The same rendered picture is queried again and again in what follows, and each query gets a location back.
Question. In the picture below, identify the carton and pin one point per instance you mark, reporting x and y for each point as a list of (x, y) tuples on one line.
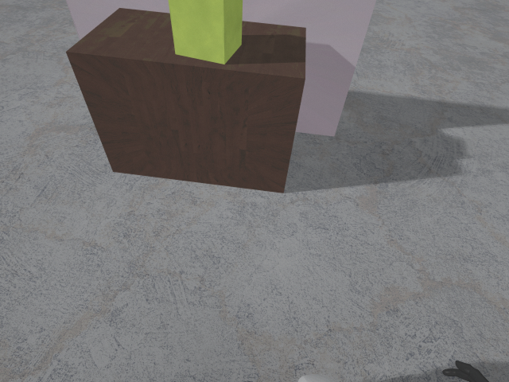
[(208, 30)]

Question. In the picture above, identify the right robot hand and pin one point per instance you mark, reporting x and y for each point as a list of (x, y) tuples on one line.
[(465, 372)]

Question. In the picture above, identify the pedestal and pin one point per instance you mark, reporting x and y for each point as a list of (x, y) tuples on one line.
[(159, 114)]

